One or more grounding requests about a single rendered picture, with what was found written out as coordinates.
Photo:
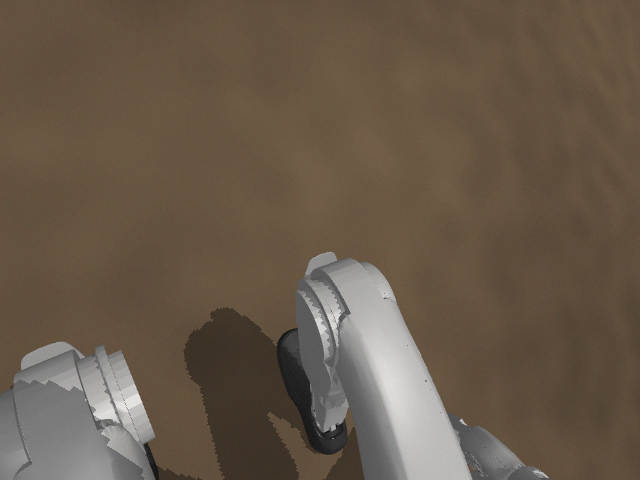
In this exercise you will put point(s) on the left robot foot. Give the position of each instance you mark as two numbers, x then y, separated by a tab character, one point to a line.
151	461

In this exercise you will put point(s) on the right robot foot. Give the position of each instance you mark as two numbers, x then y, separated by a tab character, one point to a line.
298	388

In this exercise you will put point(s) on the right robot hand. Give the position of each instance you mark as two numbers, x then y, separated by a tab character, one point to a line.
484	452

